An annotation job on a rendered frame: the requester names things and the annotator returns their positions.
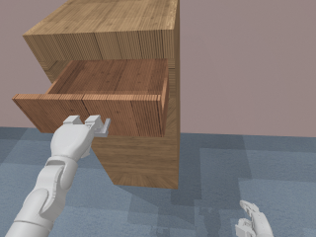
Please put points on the cabinet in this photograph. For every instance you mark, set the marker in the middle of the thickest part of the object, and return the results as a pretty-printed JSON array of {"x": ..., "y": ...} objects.
[{"x": 120, "y": 29}]

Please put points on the handle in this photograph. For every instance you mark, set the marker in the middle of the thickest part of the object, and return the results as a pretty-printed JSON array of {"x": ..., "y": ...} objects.
[{"x": 103, "y": 131}]

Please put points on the left robot hand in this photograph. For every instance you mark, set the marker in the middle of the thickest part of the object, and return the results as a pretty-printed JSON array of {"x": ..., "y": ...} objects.
[{"x": 74, "y": 139}]

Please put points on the left robot forearm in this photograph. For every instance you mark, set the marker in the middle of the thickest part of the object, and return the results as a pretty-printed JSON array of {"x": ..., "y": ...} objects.
[{"x": 47, "y": 200}]

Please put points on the drawer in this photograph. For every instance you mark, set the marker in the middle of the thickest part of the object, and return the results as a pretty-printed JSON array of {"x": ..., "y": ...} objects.
[{"x": 133, "y": 93}]

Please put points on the right robot hand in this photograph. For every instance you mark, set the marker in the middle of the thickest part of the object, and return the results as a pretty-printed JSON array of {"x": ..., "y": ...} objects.
[{"x": 257, "y": 225}]

